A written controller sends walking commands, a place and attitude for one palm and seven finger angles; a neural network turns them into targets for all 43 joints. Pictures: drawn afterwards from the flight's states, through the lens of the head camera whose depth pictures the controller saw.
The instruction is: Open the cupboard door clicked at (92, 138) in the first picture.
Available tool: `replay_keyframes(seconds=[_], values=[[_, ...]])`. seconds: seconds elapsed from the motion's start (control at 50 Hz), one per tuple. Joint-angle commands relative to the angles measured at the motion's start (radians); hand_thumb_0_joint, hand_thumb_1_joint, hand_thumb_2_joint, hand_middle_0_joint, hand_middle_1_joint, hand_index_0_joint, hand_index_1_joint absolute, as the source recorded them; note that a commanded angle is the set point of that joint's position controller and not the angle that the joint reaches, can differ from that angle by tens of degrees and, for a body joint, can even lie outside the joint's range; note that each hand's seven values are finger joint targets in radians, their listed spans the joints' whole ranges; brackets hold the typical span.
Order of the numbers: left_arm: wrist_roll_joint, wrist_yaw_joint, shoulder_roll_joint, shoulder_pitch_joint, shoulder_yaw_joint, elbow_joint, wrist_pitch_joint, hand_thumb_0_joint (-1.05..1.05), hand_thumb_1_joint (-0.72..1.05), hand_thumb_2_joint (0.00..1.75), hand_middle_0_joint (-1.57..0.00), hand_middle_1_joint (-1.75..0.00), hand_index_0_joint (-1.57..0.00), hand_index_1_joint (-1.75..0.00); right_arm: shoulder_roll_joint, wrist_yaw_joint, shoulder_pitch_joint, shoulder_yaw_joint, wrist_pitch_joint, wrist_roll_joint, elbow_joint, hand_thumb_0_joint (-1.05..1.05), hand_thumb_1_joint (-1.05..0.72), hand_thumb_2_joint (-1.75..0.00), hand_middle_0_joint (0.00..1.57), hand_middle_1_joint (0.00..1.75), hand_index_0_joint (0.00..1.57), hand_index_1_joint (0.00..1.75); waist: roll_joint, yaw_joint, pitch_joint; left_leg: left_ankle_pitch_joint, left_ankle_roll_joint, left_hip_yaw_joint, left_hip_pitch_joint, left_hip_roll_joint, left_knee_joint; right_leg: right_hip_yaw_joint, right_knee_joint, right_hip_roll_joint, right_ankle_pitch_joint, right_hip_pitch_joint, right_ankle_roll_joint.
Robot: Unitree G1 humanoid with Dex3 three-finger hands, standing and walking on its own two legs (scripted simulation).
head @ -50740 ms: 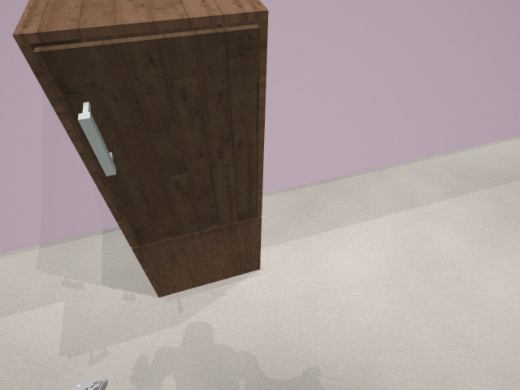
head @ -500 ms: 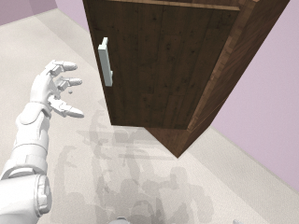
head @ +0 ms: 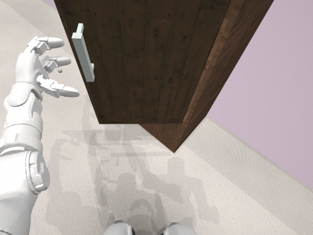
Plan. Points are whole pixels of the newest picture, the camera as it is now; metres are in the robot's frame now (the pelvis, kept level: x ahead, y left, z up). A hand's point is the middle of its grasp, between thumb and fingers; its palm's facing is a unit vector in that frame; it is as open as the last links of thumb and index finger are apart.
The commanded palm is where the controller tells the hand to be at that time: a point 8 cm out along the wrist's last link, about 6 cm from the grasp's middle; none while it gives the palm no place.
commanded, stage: move the hooked fingers beside the handle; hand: left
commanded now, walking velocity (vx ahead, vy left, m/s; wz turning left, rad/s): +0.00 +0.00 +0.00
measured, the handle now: (85, 54) +0.56 +0.15 +0.10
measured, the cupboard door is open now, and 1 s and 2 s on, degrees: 44 44 44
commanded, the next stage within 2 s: slide the fingers in behind the handle in 1.12 s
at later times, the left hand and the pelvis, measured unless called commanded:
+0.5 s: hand (53, 74) +0.48 +0.21 +0.11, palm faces -0.04 -1.00 +0.01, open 14.0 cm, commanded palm +0.48 +0.25 +0.10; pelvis +0.00 -0.01 +0.00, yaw +1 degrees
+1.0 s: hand (55, 74) +0.50 +0.21 +0.09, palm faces -0.03 -1.00 +0.03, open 14.0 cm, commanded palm +0.48 +0.26 +0.10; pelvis +0.01 +0.01 +0.00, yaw -1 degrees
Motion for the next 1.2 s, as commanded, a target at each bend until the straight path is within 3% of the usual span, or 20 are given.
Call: replay_keyframes(seconds=[0.0, 0.06, 0.1, 0.2, 0.24, 0.26, 0.28, 0.36, 0.44, 0.52, 0.56, 0.62, 0.64, 0.76, 0.82, 0.9, 0.96, 1.02, 1.06, 1.18], values=[[-0.012, 0.013, 0.284, -0.477, 0.047, -0.193, -0.075, 0.00, -0.50, 0.30, -0.30, -1.20, -0.30, -1.20, -0.189, -0.004, 0.159, -0.070, -0.010, -0.006, -0.052, 0.00, -0.90, -0.90, 0.20, 0.30, 0.20, 0.30, 0.110, -0.004, -0.457, 0.356, -0.025, -0.146, 0.458, 0.018, -0.057, 0.057, -0.091, 0.006, 0.284, -0.029, 0.011], [-0.005, 0.001, 0.321, -0.387, 0.083, -0.199, -0.068, 0.00, -0.50, 0.30, -0.30, -1.20, -0.30, -1.20, -0.189, 0.001, 0.166, -0.071, 0.004, -0.007, -0.074, 0.00, -0.90, -0.90, 0.20, 0.30, 0.20, 0.30, 0.114, 0.029, -0.511, 0.412, -0.024, -0.126, 0.455, 0.014, -0.050, 0.061, -0.080, 0.008, 0.354, 0.031, 0.010], [-0.012, -0.010, 0.348, -0.310, 0.109, -0.185, -0.051, 0.00, -0.50, 0.30, -0.30, -1.20, -0.30, -1.20, -0.187, 0.003, 0.158, -0.068, 0.014, -0.004, -0.097, 0.00, -0.90, -0.90, 0.20, 0.30, 0.20, 0.30, 0.084, 0.051, -0.481, 0.390, -0.019, -0.107, 0.386, 0.007, -0.057, 0.069, -0.085, 0.007, 0.385, 0.088, 0.013], [-0.026, -0.040, 0.377, -0.320, 0.113, -0.225, -0.046, 0.00, -0.50, 0.30, -0.30, -1.20, -0.30, -1.20, -0.185, -0.007, 0.146, -0.067, 0.031, 0.008, -0.123, 0.00, -0.90, -0.90, 0.20, 0.30, 0.20, 0.30, 0.026, 0.031, -0.404, 0.311, -0.002, -0.073, 0.274, -0.002, -0.065, 0.098, -0.109, 0.003, 0.425, 0.158, 0.028], [-0.041, -0.051, 0.333, -0.371, 0.072, -0.295, -0.072, 0.00, -0.50, 0.30, -0.30, -1.20, -0.30, -1.20, -0.174, -0.011, 0.135, -0.064, 0.032, 0.010, -0.127, 0.00, -0.90, -0.90, 0.20, 0.30, 0.20, 0.30, 0.082, 0.018, -0.409, 0.317, -0.002, -0.074, 0.319, -0.003, -0.061, 0.095, -0.110, 0.005, 0.407, 0.138, 0.021], [-0.032, -0.053, 0.374, -0.397, 0.103, -0.314, -0.089, 0.00, -0.50, 0.30, -0.30, -1.20, -0.30, -1.20, -0.182, -0.012, 0.144, -0.070, 0.031, 0.010, -0.112, 0.00, -0.90, -0.90, 0.20, 0.30, 0.20, 0.30, 0.115, 0.021, -0.443, 0.332, -0.007, -0.084, 0.372, 0.003, -0.058, 0.092, -0.107, 0.011, 0.393, 0.108, 0.019], [-0.038, -0.058, 0.314, -0.415, 0.050, -0.323, -0.098, 0.00, -0.50, 0.30, -0.30, -1.20, -0.30, -1.20, -0.172, -0.010, 0.134, -0.070, 0.029, 0.011, -0.107, 0.00, -0.90, -0.90, 0.20, 0.30, 0.20, 0.30, 0.149, 0.005, -0.431, 0.329, -0.009, -0.093, 0.408, 0.004, -0.054, 0.085, -0.110, 0.014, 0.362, 0.067, 0.016], [-0.060, -0.076, 0.252, -0.423, 0.018, -0.283, -0.090, 0.00, -0.50, 0.30, -0.30, -1.20, -0.30, -1.20, -0.180, -0.012, 0.138, -0.072, 0.024, 0.015, -0.071, 0.00, -0.90, -0.90, 0.20, 0.30, 0.20, 0.30, 0.138, -0.015, -0.425, 0.338, -0.014, -0.117, 0.475, 0.014, -0.051, 0.070, -0.115, 0.018, 0.318, -0.008, 0.011], [-0.056, -0.069, 0.197, -0.430, -0.042, -0.155, -0.018, 0.00, -0.50, 0.30, -0.30, -1.20, -0.30, -1.20, -0.183, -0.015, 0.131, -0.065, 0.019, 0.016, -0.057, 0.00, -0.90, -0.90, 0.20, 0.30, 0.20, 0.30, 0.099, -0.035, -0.294, 0.245, -0.010, -0.127, 0.385, 0.010, -0.058, 0.056, -0.122, 0.008, 0.227, -0.073, 0.009], [-0.032, -0.027, 0.236, -0.475, -0.020, -0.150, -0.017, 0.00, -0.50, 0.30, -0.30, -1.20, -0.30, -1.20, -0.189, -0.011, 0.134, -0.062, 0.009, 0.008, -0.072, 0.00, -0.90, -0.90, 0.20, 0.30, 0.20, 0.30, 0.088, -0.031, -0.335, 0.244, -0.014, -0.136, 0.365, 0.012, -0.050, 0.057, -0.097, 0.005, 0.208, -0.087, 0.012], [-0.023, -0.006, 0.315, -0.519, 0.049, -0.225, -0.058, 0.00, -0.50, 0.30, -0.30, -1.20, -0.30, -1.20, -0.193, -0.009, 0.145, -0.064, 0.004, 0.000, -0.079, 0.00, -0.90, -0.90, 0.20, 0.30, 0.20, 0.30, 0.114, -0.012, -0.459, 0.313, -0.018, -0.140, 0.423, 0.014, -0.033, 0.062, -0.072, 0.008, 0.257, -0.054, 0.012], [-0.009, 0.016, 0.329, -0.548, 0.061, -0.293, -0.108, 0.00, -0.50, 0.30, -0.30, -1.20, -0.30, -1.20, -0.181, -0.001, 0.139, -0.064, -0.001, -0.005, -0.086, 0.00, -0.90, -0.90, 0.20, 0.30, 0.20, 0.30, 0.183, 0.003, -0.542, 0.387, -0.027, -0.147, 0.486, 0.015, -0.016, 0.063, -0.054, 0.011, 0.301, -0.036, 0.009], [-0.011, 0.020, 0.354, -0.531, 0.088, -0.292, -0.115, 0.00, -0.50, 0.30, -0.30, -1.20, -0.30, -1.20, -0.184, 0.001, 0.148, -0.065, 0.001, -0.007, -0.086, 0.00, -0.90, -0.90, 0.20, 0.30, 0.20, 0.30, 0.162, 0.005, -0.556, 0.416, -0.025, -0.149, 0.488, 0.018, -0.007, 0.060, -0.047, 0.014, 0.323, -0.026, 0.008], [0.003, -0.018, 0.308, -0.395, 0.055, -0.194, -0.042, 0.00, -0.50, 0.30, -0.30, -1.20, -0.30, -1.20, -0.188, 0.003, 0.159, -0.065, 0.029, 0.004, -0.104, 0.00, -0.90, -0.90, 0.20, 0.30, 0.20, 0.30, 0.148, 0.019, -0.493, 0.433, -0.027, -0.132, 0.460, 0.020, -0.030, 0.049, -0.061, 0.020, 0.350, -0.020, 0.009], [-0.026, -0.040, 0.234, -0.344, 0.011, -0.190, -0.024, 0.00, -0.50, 0.30, -0.30, -1.20, -0.30, -1.20, -0.182, 0.005, 0.154, -0.069, 0.037, 0.003, -0.107, 0.00, -0.90, -0.90, 0.20, 0.30, 0.20, 0.30, 0.103, 0.011, -0.418, 0.400, -0.023, -0.128, 0.430, 0.022, -0.036, 0.043, -0.079, 0.024, 0.328, -0.036, 0.009], [-0.053, -0.044, 0.238, -0.386, 0.025, -0.213, -0.039, 0.00, -0.50, 0.30, -0.30, -1.20, -0.30, -1.20, -0.188, -0.001, 0.160, -0.071, 0.038, 0.003, -0.099, 0.00, -0.90, -0.90, 0.20, 0.30, 0.20, 0.30, 0.058, -0.001, -0.383, 0.346, -0.019, -0.131, 0.404, 0.022, -0.050, 0.045, -0.087, 0.026, 0.293, -0.040, 0.010], [-0.038, -0.028, 0.277, -0.433, 0.050, -0.258, -0.068, 0.00, -0.50, 0.30, -0.30, -1.20, -0.30, -1.20, -0.189, -0.001, 0.169, -0.072, 0.035, 0.000, -0.091, 0.00, -0.90, -0.90, 0.20, 0.30, 0.20, 0.30, 0.109, 0.003, -0.430, 0.367, -0.024, -0.141, 0.451, 0.024, -0.047, 0.046, -0.075, 0.025, 0.280, -0.055, 0.007], [-0.022, -0.009, 0.244, -0.468, 0.011, -0.281, -0.087, 0.00, -0.50, 0.30, -0.30, -1.20, -0.30, -1.20, -0.178, 0.001, 0.153, -0.070, 0.029, -0.001, -0.085, 0.00, -0.90, -0.90, 0.20, 0.30, 0.20, 0.30, 0.179, -0.004, -0.429, 0.350, -0.031, -0.154, 0.488, 0.027, -0.043, 0.044, -0.075, 0.022, 0.235, -0.101, 0.004], [-0.013, 0.003, 0.293, -0.491, 0.053, -0.288, -0.098, 0.00, -0.50, 0.30, -0.30, -1.20, -0.30, -1.20, -0.185, 0.000, 0.169, -0.073, 0.027, -0.003, -0.077, 0.00, -0.90, -0.90, 0.20, 0.30, 0.20, 0.30, 0.178, 0.000, -0.469, 0.380, -0.036, -0.170, 0.525, 0.033, -0.042, 0.041, -0.068, 0.025, 0.241, -0.105, 0.003], [-0.002, 0.013, 0.230, -0.472, -0.005, -0.192, -0.060, 0.00, -0.50, 0.30, -0.30, -1.20, -0.30, -1.20, -0.185, 0.000, 0.152, -0.068, 0.024, -0.002, -0.077, 0.00, -0.90, -0.90, 0.20, 0.30, 0.20, 0.30, 0.169, -0.013, -0.407, 0.323, -0.040, -0.179, 0.496, 0.035, -0.053, 0.030, -0.073, 0.022, 0.192, -0.145, 0.002]])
